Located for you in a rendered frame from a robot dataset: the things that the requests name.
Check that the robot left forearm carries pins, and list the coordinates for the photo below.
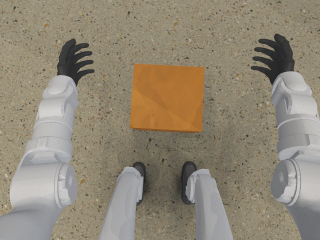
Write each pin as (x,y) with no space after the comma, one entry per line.
(53,128)

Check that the right robot upper arm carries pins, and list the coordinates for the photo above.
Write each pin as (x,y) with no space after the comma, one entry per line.
(296,183)

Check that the robot left hand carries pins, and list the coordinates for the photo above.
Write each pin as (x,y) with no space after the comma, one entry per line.
(67,65)

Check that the right robot thigh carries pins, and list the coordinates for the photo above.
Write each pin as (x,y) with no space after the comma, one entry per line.
(211,218)

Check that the left robot upper arm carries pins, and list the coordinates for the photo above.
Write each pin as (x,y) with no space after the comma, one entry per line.
(39,194)

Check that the robot right forearm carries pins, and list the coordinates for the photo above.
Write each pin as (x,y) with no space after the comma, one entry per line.
(297,118)

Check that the robot right shin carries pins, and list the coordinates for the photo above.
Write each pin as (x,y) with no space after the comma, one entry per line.
(200,171)

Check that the robot right hand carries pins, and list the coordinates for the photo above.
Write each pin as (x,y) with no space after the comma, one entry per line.
(282,57)

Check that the carton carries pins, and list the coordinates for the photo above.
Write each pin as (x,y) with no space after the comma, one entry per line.
(167,98)

